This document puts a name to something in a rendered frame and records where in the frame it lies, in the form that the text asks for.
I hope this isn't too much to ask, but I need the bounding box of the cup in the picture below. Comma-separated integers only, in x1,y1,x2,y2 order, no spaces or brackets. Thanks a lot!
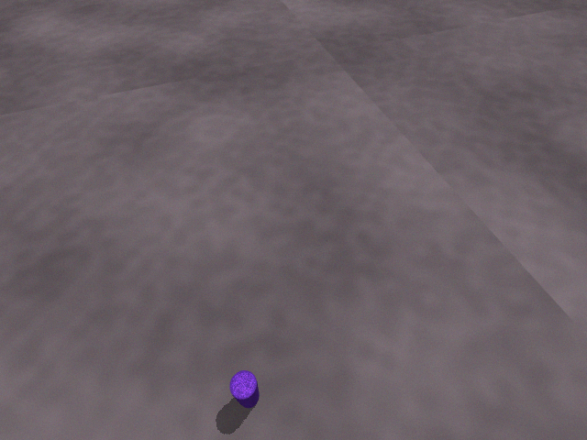
229,370,259,408

